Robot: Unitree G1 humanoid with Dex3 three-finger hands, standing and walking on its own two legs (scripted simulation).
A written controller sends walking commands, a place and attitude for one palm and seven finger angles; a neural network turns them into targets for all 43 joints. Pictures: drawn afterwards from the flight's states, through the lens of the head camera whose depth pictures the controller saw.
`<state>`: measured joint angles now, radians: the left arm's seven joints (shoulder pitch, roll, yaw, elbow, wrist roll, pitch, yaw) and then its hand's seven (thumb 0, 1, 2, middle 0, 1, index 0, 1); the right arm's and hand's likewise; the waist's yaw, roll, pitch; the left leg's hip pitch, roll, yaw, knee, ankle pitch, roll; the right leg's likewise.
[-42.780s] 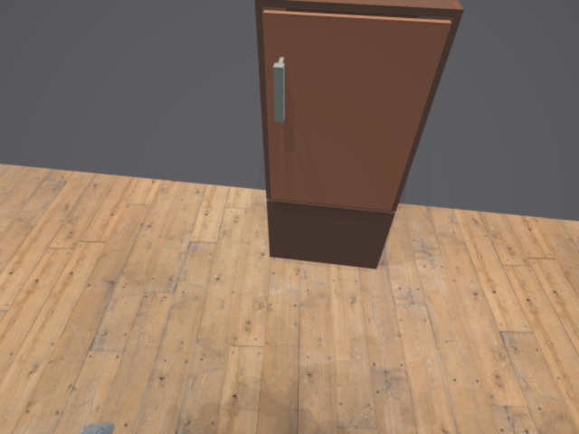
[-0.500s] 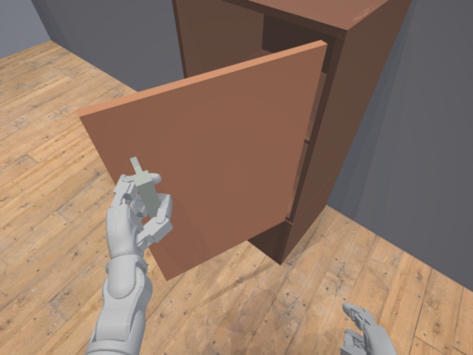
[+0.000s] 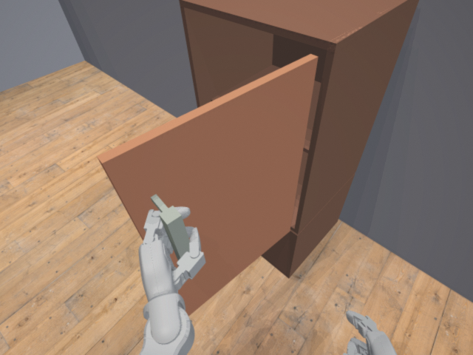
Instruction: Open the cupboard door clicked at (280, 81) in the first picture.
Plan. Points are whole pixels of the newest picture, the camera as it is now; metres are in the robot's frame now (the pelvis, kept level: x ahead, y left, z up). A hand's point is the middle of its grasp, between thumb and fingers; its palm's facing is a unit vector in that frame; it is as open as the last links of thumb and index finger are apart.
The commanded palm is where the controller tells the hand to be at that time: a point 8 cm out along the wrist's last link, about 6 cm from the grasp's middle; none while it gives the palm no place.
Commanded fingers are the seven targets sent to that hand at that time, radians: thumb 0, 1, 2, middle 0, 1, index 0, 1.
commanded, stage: open thumb and fingers to let go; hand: left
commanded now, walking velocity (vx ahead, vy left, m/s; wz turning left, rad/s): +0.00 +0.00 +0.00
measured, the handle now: (172, 232) +0.31 +0.12 +0.07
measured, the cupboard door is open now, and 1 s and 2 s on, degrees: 84 82 84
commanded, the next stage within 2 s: slide the hand sideways off the handle in 0.82 s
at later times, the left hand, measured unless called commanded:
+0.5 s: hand (190, 242) +0.29 +0.08 +0.07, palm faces +0.35 -0.94 +0.00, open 12.2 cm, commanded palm +0.24 +0.12 +0.07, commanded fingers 0.00 -0.50 0.30 -0.27 -1.00 -0.27 -1.00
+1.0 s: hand (187, 250) +0.27 +0.09 +0.07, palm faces +0.19 -0.98 -0.02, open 14.7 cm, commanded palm +0.23 +0.12 +0.07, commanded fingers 0.00 -0.50 0.30 -0.15 -0.30 -0.15 -0.30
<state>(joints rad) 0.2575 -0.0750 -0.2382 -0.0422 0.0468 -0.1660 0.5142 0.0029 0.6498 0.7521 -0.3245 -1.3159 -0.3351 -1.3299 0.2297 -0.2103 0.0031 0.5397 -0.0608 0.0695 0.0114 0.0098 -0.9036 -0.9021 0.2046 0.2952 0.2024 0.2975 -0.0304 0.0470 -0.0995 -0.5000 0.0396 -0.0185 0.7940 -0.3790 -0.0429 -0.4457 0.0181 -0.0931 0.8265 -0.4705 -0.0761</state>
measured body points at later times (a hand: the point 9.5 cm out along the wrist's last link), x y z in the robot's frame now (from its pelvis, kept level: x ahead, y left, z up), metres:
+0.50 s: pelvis -0.01 +0.01 -0.01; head +0.00 -0.01 +0.44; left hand +0.26 +0.13 +0.08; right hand +0.17 -0.20 -0.10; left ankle +0.02 +0.16 -0.70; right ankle -0.02 -0.06 -0.70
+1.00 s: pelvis -0.02 +0.03 -0.01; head +0.00 +0.02 +0.44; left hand +0.26 +0.14 +0.08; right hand +0.17 -0.18 -0.10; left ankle +0.02 +0.16 -0.70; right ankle -0.02 -0.06 -0.70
